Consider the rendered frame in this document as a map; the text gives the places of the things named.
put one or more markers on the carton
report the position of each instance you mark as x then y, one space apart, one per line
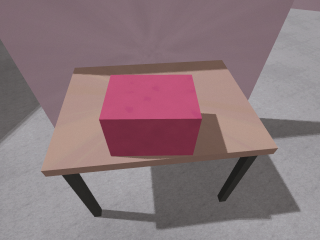
151 115

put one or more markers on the table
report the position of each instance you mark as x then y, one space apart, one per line
230 128

